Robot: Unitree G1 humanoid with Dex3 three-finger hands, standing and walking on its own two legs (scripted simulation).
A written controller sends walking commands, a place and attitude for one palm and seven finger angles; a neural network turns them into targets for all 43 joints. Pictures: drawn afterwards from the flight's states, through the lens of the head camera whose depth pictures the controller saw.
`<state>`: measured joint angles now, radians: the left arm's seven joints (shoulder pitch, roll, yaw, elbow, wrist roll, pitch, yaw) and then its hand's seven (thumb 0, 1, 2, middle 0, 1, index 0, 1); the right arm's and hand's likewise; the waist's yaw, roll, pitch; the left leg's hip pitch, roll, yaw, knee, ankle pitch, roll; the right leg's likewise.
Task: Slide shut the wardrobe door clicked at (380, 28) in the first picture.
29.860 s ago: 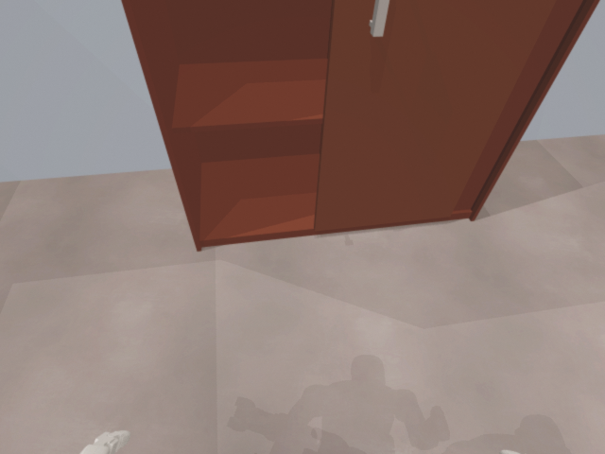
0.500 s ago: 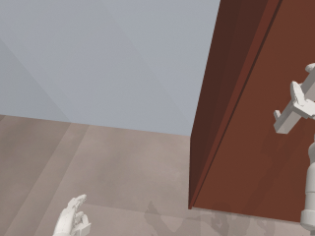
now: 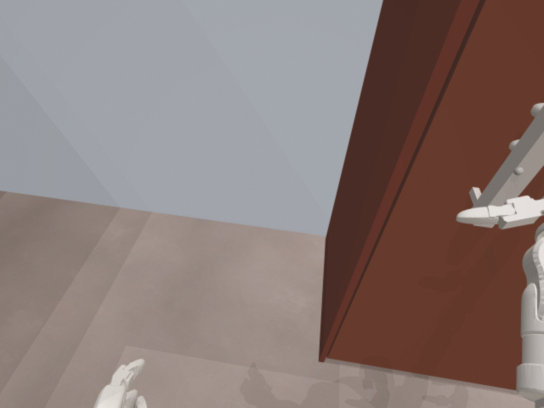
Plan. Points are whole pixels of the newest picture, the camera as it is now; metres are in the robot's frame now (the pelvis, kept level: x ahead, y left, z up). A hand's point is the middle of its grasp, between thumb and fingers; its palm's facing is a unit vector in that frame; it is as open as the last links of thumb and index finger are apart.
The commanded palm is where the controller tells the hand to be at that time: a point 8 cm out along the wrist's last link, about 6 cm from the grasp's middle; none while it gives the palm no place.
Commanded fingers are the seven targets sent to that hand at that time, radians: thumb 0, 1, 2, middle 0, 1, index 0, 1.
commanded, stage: slip the hand off the handle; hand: right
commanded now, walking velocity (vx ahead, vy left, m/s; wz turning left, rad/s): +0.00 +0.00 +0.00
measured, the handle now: (520, 147) +0.39 -0.29 +0.23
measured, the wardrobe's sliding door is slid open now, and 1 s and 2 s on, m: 0.00 0.00 0.00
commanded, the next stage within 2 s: draw the hand back to the body in 1.36 s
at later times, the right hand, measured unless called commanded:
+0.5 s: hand out of the picture +0.34 -0.35 +0.21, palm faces +0.58 +0.78 -0.23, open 14.7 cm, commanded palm +0.30 -0.37 +0.22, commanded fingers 0.00 0.55 -0.20 0.25 1.15 0.25 1.15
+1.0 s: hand out of the picture +0.28 -0.35 +0.22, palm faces +0.52 +0.83 -0.21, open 14.6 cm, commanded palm +0.23 -0.38 +0.22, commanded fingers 0.00 0.55 -0.20 0.25 1.15 0.25 1.15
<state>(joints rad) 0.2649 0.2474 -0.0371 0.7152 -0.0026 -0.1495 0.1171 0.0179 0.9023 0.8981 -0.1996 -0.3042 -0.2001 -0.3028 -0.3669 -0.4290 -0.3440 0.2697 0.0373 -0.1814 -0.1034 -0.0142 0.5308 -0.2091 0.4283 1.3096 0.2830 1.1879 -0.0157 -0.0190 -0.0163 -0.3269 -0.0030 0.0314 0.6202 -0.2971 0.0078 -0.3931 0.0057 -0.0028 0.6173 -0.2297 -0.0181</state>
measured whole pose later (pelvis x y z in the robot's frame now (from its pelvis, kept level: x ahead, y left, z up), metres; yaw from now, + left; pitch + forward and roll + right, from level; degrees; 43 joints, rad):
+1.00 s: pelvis +0.04 +0.00 +0.00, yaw +0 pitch +2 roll +1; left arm 0.26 0.24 -0.02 0.66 -0.02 -0.12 0.13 0.02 0.90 0.90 -0.20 -0.30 -0.20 -0.30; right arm 0.00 -0.49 -0.65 0.05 0.24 -0.17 0.15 -0.02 0.55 -0.20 0.27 1.16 0.26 1.15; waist -0.06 -0.02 -0.07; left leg -0.32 -0.01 0.03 0.62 -0.35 0.01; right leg -0.39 0.00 0.00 0.64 -0.30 -0.01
